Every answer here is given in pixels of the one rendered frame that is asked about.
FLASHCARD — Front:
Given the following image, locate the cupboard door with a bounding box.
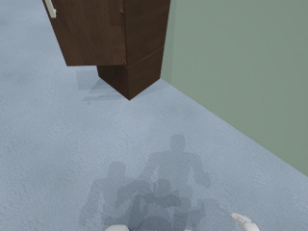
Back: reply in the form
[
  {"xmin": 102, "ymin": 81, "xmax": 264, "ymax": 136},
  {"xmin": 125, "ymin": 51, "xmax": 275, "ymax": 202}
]
[{"xmin": 42, "ymin": 0, "xmax": 123, "ymax": 66}]

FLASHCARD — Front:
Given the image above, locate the handle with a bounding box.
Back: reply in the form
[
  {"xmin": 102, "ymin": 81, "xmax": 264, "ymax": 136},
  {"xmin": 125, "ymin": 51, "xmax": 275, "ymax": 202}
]
[{"xmin": 45, "ymin": 0, "xmax": 56, "ymax": 18}]

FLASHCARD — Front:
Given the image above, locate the right robot hand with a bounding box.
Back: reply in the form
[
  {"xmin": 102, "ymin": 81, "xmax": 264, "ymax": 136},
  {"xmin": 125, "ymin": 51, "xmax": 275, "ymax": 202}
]
[{"xmin": 231, "ymin": 213, "xmax": 260, "ymax": 231}]

